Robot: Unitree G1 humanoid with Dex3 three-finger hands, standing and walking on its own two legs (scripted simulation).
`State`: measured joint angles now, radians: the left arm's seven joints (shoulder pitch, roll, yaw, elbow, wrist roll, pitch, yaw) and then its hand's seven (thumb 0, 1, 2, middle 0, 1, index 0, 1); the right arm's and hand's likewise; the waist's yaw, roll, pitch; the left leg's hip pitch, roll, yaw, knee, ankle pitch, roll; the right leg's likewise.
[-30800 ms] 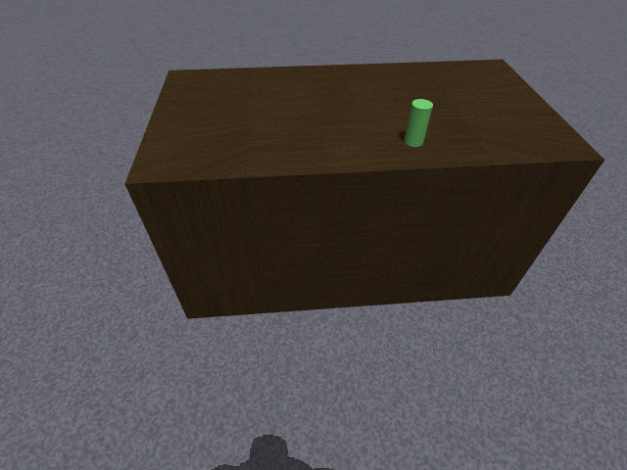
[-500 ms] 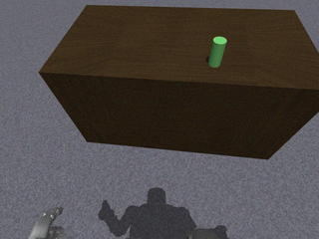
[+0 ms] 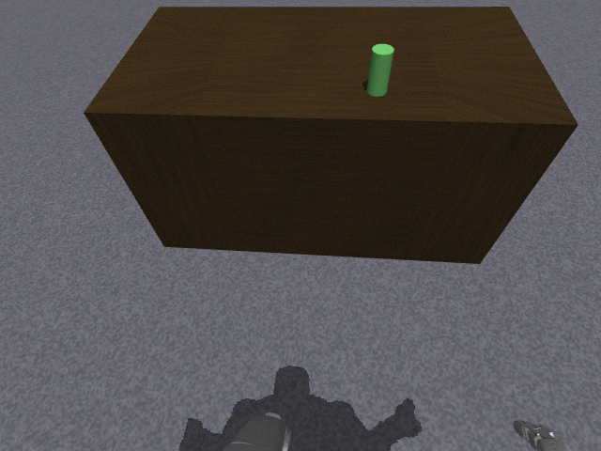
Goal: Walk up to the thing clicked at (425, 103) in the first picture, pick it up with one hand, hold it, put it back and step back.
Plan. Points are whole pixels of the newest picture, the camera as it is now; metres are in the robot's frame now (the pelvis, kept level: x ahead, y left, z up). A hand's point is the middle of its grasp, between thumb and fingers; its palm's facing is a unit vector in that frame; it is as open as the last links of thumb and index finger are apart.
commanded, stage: step back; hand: right
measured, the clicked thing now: (379, 71) +0.99 -0.13 -0.05
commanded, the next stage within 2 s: stand in 1.32 s
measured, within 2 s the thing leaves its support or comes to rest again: neither
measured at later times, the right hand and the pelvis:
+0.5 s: hand out of the picture -0.02 -0.27 -0.14, palm faces -0.05 +0.92 -0.38, open 7.4 cm; pelvis -0.13 -0.01 +0.00, yaw +1 degrees
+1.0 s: hand out of the picture -0.02 -0.24 -0.15, palm faces -0.05 +0.94 -0.33, open 7.4 cm; pelvis -0.11 +0.00 +0.01, yaw +3 degrees
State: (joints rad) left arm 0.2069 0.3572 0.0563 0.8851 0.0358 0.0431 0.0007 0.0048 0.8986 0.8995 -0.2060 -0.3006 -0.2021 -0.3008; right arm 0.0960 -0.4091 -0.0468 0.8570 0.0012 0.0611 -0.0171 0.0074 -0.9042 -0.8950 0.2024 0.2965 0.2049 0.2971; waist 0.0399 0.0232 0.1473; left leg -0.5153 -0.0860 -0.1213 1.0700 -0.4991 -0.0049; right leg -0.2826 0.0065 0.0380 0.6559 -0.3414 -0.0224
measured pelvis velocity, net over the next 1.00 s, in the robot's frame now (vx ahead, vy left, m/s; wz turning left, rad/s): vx -0.11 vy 0.00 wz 0.05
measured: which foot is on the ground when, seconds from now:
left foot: up 0.00-0.16, down 0.18-1.00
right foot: down 0.00-0.20, up 0.22-0.42, down 0.44-1.00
